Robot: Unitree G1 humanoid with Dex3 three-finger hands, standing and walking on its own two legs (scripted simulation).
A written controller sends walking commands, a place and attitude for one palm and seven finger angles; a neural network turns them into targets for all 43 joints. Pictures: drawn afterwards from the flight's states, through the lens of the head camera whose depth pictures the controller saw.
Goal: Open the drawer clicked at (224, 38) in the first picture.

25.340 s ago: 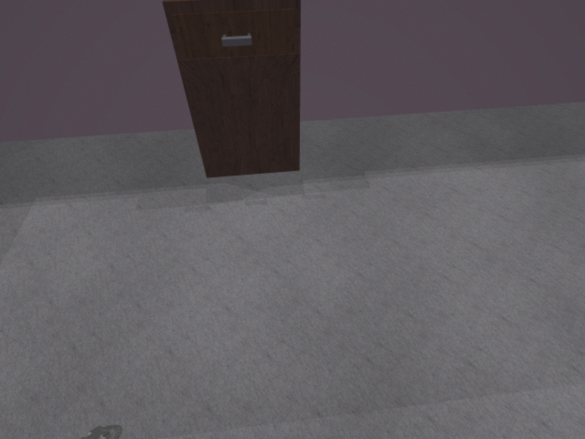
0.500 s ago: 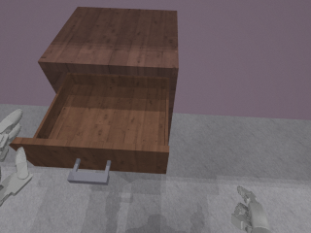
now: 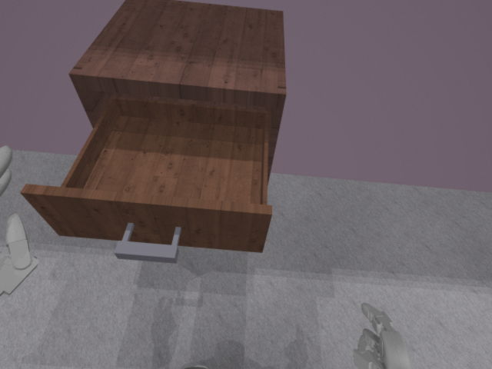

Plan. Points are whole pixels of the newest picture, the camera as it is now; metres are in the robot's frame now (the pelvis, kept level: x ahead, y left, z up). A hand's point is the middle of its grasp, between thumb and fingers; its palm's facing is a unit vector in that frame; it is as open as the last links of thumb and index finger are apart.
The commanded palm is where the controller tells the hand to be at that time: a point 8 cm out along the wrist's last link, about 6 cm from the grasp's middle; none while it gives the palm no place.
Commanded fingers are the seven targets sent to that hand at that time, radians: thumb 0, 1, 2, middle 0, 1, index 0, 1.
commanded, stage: step back with the hand held close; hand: left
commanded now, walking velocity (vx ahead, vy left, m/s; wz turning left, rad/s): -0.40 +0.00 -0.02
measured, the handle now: (150, 241) +0.34 +0.20 -0.06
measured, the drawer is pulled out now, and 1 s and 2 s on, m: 0.30 0.30 0.30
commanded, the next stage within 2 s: stop stepping back and stand still in 0.38 s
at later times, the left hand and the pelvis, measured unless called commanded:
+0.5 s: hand out of the picture +0.09 +0.20 +0.15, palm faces +0.30 -0.83 -0.48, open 7.4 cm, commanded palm +0.01 +0.25 +0.18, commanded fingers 0.00 0.90 0.90 -0.20 -0.30 -0.20 -0.30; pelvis -0.12 -0.03 +0.00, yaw +1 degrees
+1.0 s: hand out of the picture -0.04 +0.19 +0.16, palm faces +0.38 -0.81 -0.45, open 7.4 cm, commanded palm -0.10 +0.23 +0.18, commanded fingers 0.00 0.90 0.90 -0.20 -0.30 -0.20 -0.30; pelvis -0.22 -0.05 +0.00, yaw +3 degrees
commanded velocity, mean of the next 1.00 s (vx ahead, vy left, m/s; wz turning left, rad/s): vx -0.05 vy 0.01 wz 0.02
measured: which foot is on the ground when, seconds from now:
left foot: down 0.00-0.22, up 0.24-0.44, down 0.46-0.70, up 0.72-0.88, down 0.90-1.00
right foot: up 0.00-0.10, down 0.12-0.92, up 0.94-1.00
